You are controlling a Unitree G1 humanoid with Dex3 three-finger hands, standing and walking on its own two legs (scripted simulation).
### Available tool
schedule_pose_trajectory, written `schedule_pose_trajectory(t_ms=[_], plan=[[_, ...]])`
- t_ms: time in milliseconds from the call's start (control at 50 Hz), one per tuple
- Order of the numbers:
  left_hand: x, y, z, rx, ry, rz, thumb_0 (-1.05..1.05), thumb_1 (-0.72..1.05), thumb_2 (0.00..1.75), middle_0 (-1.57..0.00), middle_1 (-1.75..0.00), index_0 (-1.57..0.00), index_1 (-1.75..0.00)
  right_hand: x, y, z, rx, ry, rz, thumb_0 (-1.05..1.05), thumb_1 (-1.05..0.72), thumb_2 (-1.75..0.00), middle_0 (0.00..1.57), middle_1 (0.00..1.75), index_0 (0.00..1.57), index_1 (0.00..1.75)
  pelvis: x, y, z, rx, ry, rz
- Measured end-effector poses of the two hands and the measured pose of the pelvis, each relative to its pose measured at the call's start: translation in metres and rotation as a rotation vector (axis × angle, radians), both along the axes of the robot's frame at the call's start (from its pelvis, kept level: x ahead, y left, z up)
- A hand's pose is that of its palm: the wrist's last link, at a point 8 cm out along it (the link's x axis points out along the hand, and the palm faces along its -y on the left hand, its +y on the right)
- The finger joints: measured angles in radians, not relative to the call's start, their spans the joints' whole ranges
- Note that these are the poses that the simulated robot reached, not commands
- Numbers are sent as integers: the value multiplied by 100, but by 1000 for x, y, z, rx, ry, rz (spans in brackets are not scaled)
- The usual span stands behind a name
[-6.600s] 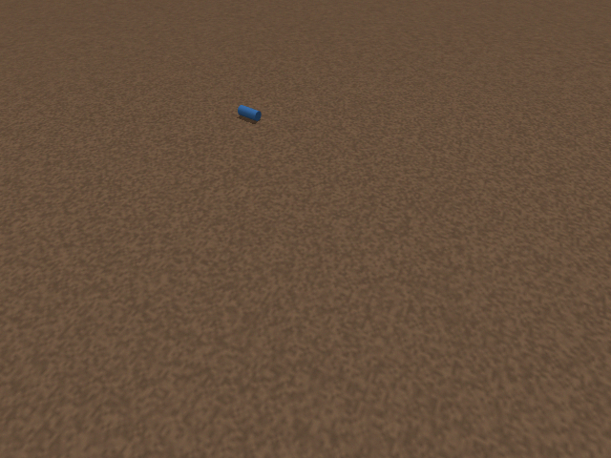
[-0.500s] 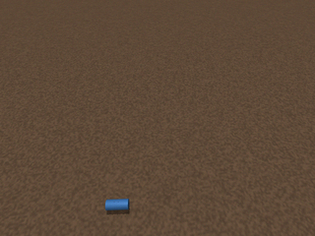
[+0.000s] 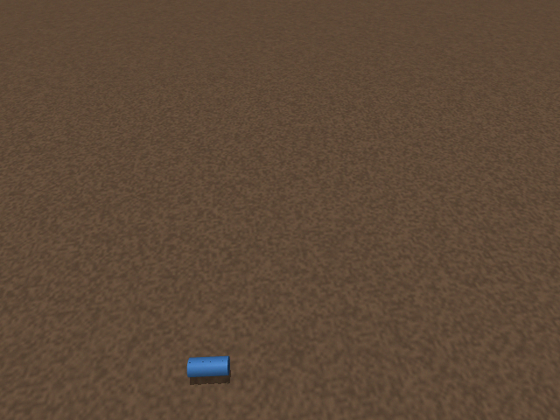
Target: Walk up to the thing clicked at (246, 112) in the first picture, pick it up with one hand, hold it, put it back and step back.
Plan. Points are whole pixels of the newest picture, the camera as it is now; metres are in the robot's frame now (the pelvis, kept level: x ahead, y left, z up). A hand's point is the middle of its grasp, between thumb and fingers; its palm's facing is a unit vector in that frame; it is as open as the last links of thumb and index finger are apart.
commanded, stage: walk up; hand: left
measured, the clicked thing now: (209, 366) +0.43 +0.28 -0.75
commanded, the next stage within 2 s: none
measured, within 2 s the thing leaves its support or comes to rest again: neither
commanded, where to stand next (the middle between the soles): +0.00 -0.02 m, yaw +2 degrees
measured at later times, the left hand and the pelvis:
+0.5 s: hand out of the picture +0.03 +0.21 -0.17, palm faces -0.04 -0.89 -0.45, open 7.4 cm; pelvis -0.06 -0.06 -0.03, yaw -1 degrees
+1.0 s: hand out of the picture -0.03 +0.31 -0.18, palm faces +0.07 -0.90 -0.43, open 7.4 cm; pelvis -0.06 +0.01 -0.03, yaw +4 degrees
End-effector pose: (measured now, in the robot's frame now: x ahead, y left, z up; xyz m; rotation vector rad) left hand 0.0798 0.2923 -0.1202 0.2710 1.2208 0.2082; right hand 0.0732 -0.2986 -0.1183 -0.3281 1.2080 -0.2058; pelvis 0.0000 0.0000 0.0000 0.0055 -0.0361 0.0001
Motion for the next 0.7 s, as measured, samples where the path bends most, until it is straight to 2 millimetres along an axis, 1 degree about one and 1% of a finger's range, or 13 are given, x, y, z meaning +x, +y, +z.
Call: schedule_pose_trajectory(t_ms=[100,180,260,300,360,420,480,520,560,600,700], plan=[[2,1,0,-2,3,-1,0,90,90,-21,-30,-20,-30,-1,-1,0,-6,4,-7,0,-91,-90,20,30,21,30,1,0,0,1,5,-1],[4,7,-4,9,-3,0,0,90,90,-21,-30,-20,-30,-7,-11,1,-48,14,-22,0,-91,-90,20,30,21,30,-13,-5,-5,10,17,3],[3,7,-7,33,-1,-23,0,90,90,-21,-30,-20,-30,-18,-32,-1,-91,7,-28,0,-90,-90,21,30,21,30,-29,-17,-13,22,18,-3],[0,2,-6,44,0,-26,0,90,90,-21,-30,-20,-30,-23,-46,-3,-110,3,-26,0,-90,-90,21,30,21,30,-35,-25,-16,16,17,-1],[-8,-10,-5,62,-14,-27,0,90,90,-21,-30,-20,-30,-28,-71,-10,-128,2,-10,0,-90,-90,21,30,21,30,-43,-42,-22,8,19,-8],[-24,-24,-13,105,-30,-45,0,90,90,-21,-30,-20,-30,-27,-93,-24,-115,-7,-4,0,-90,-90,20,30,21,30,-50,-57,-36,-3,10,-24],[-49,-36,-9,137,5,-55,0,90,90,-21,-30,-20,-30,-28,-98,-28,-82,-6,-5,0,-91,-90,20,30,20,29,-57,-60,-34,-10,6,-21],[-66,-38,-2,162,17,-38,0,90,90,-21,-30,-21,-30,-30,-96,-29,-56,-2,12,0,-91,-90,20,30,20,29,-60,-60,-30,-14,7,-6],[-82,-34,7,191,11,-13,0,90,90,-21,-30,-21,-30,-34,-93,-31,-34,8,33,0,-91,-90,20,30,20,29,-62,-58,-28,-13,4,12],[-97,-24,16,223,-8,15,0,90,90,-21,-30,-21,-30,-38,-88,-35,-16,25,51,0,-91,-90,20,30,20,29,-64,-56,-28,-12,-1,30],[-133,9,35,294,-27,61,0,89,90,-22,-30,-21,-30,-44,-68,-41,22,45,76,0,-91,-90,20,30,20,29,-67,-41,-28,-8,-10,65]])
